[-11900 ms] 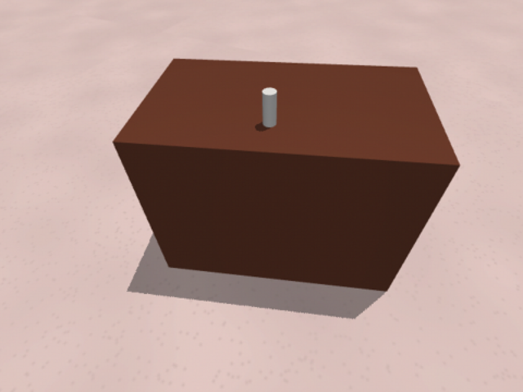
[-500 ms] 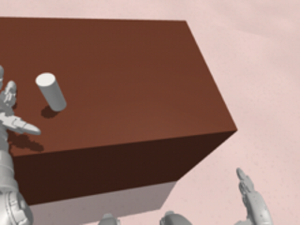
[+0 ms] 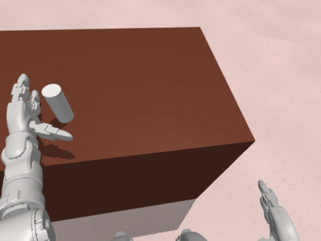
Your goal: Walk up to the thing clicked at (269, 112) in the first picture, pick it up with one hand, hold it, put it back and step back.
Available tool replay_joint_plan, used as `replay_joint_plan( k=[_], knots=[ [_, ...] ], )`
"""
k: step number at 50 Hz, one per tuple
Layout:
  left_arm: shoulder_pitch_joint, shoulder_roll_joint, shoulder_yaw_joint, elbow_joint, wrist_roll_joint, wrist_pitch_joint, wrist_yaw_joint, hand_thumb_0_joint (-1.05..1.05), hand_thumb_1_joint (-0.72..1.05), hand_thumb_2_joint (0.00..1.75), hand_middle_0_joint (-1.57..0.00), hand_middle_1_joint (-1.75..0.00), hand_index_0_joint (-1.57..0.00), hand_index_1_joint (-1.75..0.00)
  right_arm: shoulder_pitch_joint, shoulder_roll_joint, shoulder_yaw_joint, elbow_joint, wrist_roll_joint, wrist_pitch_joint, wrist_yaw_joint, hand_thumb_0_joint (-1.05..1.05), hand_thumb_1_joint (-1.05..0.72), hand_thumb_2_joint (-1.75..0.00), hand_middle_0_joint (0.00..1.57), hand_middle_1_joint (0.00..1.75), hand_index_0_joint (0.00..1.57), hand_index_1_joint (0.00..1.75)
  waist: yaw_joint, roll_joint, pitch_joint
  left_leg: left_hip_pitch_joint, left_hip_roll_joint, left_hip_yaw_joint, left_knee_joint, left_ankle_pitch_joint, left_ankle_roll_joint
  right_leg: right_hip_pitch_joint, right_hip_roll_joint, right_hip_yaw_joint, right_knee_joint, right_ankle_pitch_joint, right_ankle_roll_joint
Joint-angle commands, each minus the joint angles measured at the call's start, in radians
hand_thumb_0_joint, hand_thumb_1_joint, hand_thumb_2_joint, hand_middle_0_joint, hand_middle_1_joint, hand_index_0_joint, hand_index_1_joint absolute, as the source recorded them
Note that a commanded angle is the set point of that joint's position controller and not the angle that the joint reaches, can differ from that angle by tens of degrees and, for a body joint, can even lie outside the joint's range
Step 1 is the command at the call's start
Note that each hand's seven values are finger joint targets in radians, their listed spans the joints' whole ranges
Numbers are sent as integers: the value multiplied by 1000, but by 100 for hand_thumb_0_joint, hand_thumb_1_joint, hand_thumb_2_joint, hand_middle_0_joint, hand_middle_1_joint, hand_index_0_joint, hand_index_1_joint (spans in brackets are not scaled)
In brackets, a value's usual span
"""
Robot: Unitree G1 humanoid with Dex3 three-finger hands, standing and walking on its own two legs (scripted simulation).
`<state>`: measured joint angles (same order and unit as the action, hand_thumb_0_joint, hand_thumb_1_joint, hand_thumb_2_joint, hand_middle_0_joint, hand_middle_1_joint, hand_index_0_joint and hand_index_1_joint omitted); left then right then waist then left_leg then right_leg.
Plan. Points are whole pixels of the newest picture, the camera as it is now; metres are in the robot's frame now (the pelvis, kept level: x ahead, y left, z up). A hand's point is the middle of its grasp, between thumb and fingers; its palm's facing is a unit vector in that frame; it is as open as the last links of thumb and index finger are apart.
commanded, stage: rest palm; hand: left
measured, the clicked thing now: (59, 104) +0.48 +0.23 +0.05
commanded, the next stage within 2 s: close in 0.20 s
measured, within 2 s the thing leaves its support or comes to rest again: leaves its support in 1.36 s
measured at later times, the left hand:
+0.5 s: hand (55, 109) +0.45 +0.23 +0.06, palm faces +0.21 -0.98 +0.03, open 16.7 cm
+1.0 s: hand (63, 101) +0.48 +0.22 +0.06, palm faces +0.19 -0.98 +0.03, open 8.0 cm
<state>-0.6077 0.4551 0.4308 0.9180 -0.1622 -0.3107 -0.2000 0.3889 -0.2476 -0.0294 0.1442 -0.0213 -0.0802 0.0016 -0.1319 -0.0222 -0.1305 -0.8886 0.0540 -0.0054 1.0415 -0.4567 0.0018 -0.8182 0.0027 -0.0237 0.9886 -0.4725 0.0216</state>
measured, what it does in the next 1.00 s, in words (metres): stands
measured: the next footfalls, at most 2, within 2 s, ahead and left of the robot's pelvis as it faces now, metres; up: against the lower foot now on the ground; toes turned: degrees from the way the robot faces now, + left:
none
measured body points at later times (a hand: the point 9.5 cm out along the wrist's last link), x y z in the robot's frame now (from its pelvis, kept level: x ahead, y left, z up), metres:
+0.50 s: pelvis -0.01 +0.00 +0.00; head +0.09 +0.04 +0.44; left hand +0.44 +0.29 +0.06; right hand +0.15 -0.26 -0.01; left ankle +0.02 +0.12 -0.67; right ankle +0.00 -0.14 -0.67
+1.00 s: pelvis +0.00 +0.00 +0.00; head +0.10 +0.03 +0.44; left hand +0.46 +0.27 +0.06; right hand +0.15 -0.26 -0.02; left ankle +0.02 +0.12 -0.67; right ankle +0.00 -0.14 -0.67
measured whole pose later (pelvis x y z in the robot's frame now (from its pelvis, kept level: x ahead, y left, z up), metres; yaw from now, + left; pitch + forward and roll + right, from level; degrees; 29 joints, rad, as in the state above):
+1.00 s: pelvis +0.00 +0.00 +0.00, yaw -1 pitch +19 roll -3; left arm -0.70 0.44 0.43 1.00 -0.11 -0.34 -0.10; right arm 0.39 -0.24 -0.04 0.09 -0.03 0.00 0.03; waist -0.17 0.00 -0.14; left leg -0.92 0.06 0.01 1.05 -0.46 0.01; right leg -0.85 0.01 -0.01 0.99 -0.47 0.03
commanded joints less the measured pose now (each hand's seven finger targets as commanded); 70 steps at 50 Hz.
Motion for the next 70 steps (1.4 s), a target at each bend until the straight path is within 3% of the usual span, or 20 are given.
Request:
replay_joint_plan(
  k=[1, 6, 12, 15, 21, 23, 29, 33, 36, 40, 46, 51, 55, 56, 57, 60, 62, 64, 66, 70],
  knots=[
    [-442, 246, 13, -238, -2, -79, 21, 0, -54, 0, -7, 0, -8, 0, 36, -143, -92, -142, 1, -42, -13, 0, 54, -5, 5, 5, 5, 5, -7, 164, -406, 364, -20, -7, -114, 310, 13, 92, 12, 3, -126, 310, -28],
    [-427, 199, -15, -210, 15, -80, 53, 0, -61, 0, -10, 0, -10, 0, 11, -130, -84, -145, -4, -29, -7, 0, 53, -5, 5, 5, 5, 5, 4, 183, -417, 374, -13, -17, -121, 340, 5, 84, 16, -7, -112, 303, -38],
    [-325, 218, 46, -152, 19, -87, 87, 0, -61, 0, -12, -1, -12, -1, -3, -167, -131, -188, 0, -7, -3, 0, 53, -5, 5, 5, 5, 5, 12, 100, -394, 316, -11, -20, -120, 355, 8, 119, 23, -11, -106, 325, -35],
    [-359, 210, 25, -217, 23, -106, 86, 0, -61, 0, -12, -1, -12, -1, 1, -142, -108, -202, 1, 3, 1, 0, 53, -5, 5, 5, 5, 5, 22, 118, -423, 326, -14, -15, -124, 356, 8, 141, 21, -5, -100, 330, -36],
    [-483, 249, 22, -220, 27, -126, 95, 0, -54, 9, -43, -26, -44, -25, -18, -131, -101, -224, 7, 4, -9, 0, 53, -4, 5, 5, 5, 5, -21, 125, -378, 313, -18, -9, -135, 228, 11, 98, 20, 7, -121, 252, -29],
    [-496, 203, -19, -177, 29, -123, 85, 0, -55, 10, -46, -28, -47, -27, -1, -156, -122, -222, 4, -2, -12, 0, 53, -4, 5, 5, 5, 5, -48, 129, -353, 324, -17, -10, -139, 195, 11, 61, 21, 7, -126, 230, -29],
    [-510, 281, 22, -114, 32, -110, 73, 0, -48, 18, -56, -36, -57, -35, 55, -146, -100, -186, 1, 2, -2, 0, 52, -4, 5, 5, 5, 5, -26, 160, -412, 338, -19, -10, -109, 311, 11, 82, 18, 3, -113, 310, -31],
    [-552, 258, 7, -106, 33, -104, 63, 0, -35, 30, -68, -48, -69, -47, -2, -146, -97, -199, -4, 0, 6, 0, 52, -5, 5, 5, 5, 5, -25, 210, -455, 400, -1, -34, -102, 426, -7, 45, 26, -13, -90, 326, -42],
    [-539, 235, -3, -81, 33, -103, 62, 0, -26, 40, -79, -59, -80, -59, -21, -133, -79, -186, -5, 4, 10, 0, 52, -5, 5, 5, 5, 5, -18, 200, -431, 359, -3, -33, -111, 378, -5, 50, 28, -14, -89, 301, -44],
    [-531, 238, -5, -68, 42, -90, 85, 0, -15, 55, -97, -78, -98, -77, -7, -171, -119, -207, -4, 12, 2, 0, 52, -4, 5, 5, 5, 5, -36, 167, -449, 377, -2, -29, -113, 372, -1, 58, 33, -15, -96, 312, -40],
    [-440, 225, 25, -86, 41, -93, 107, 0, 10, 74, -116, -97, -117, -96, 6, -157, -111, -225, -1, 24, 11, 0, 52, -5, 5, 5, 5, 5, -8, 105, -428, 311, -11, -21, -109, 373, 10, 116, 29, -10, -94, 348, -33],
    [-450, 258, 38, -214, 40, -110, 107, 0, 29, 88, -128, -111, -129, -110, 31, -143, -105, -214, 0, 35, 12, 0, 53, -4, 5, 5, 5, 5, 14, 187, -485, 388, -5, -25, -104, 493, -5, 124, 28, -13, -81, 395, -38],
    [-406, 216, 26, -112, 47, -105, 101, 0, 44, 102, -133, -122, -133, -121, -2, -145, -111, -203, 0, 35, 11, 0, 54, -4, 5, 5, 5, 5, -24, 124, -383, 298, -8, -17, -105, 362, 10, 77, 26, -1, -92, 336, -34],
    [-469, 191, -18, -152, 49, -115, 94, 0, 52, 110, -130, -124, -128, -126, -5, -131, -95, -207, 0, 33, 13, 0, 53, -5, 5, 5, 5, 5, -32, 135, -375, 291, -14, -11, -106, 314, 14, 70, 25, 5, -102, 309, -32],
    [-438, 255, 35, -132, 51, -113, 98, 0, 60, 118, -130, -127, -129, -129, 6, -144, -103, -218, 0, 34, 9, 0, 53, -5, 5, 5, 5, 5, -18, 124, -397, 301, -17, -3, -107, 296, 17, 88, 22, 8, -109, 302, -29],
    [-450, 239, 14, -175, 36, -112, 84, 0, 76, 131, -135, -134, -134, -135, 32, -123, -77, -249, 4, 38, 11, 0, 54, -5, 5, 5, 5, 5, -13, 144, -465, 332, -26, 8, -104, 325, 17, 148, 17, 15, -118, 351, -24],
    [-458, 259, 23, -197, 28, -108, 81, 0, 83, 134, -136, -135, -135, -137, 61, -149, -102, -210, 4, 40, 5, 0, 54, -5, 5, 5, 5, 5, -14, 156, -450, 335, -25, 4, -105, 342, 16, 139, 18, 14, -117, 363, -25],
    [-479, 254, 11, -226, 31, -102, 80, 0, 82, 134, -139, -138, -139, -139, 19, -113, -68, -217, 8, 37, 7, 0, 54, -5, 5, 5, 5, 5, -3, 176, -440, 347, -25, 5, -113, 327, 14, 136, 17, 15, -123, 342, -25],
    [-500, 277, 14, -254, 34, -94, 89, 0, 73, 130, -141, -138, -141, -140, 1, -149, -111, -205, 9, 37, -1, 0, 54, -5, 5, 5, 5, 5, -2, 192, -444, 369, -20, -2, -129, 325, 8, 133, 18, 9, -123, 327, -31],
    [-511, 257, -1, -244, 27, -74, 92, 0, 66, 132, -143, -141, -143, -143, -16, -126, -82, -223, 17, 36, -7, 0, 54, -5, 5, 5, 5, 5, -2, 160, -458, 399, -15, -7, -139, 372, 9, 166, 21, 5, -132, 354, -30]
  ],
)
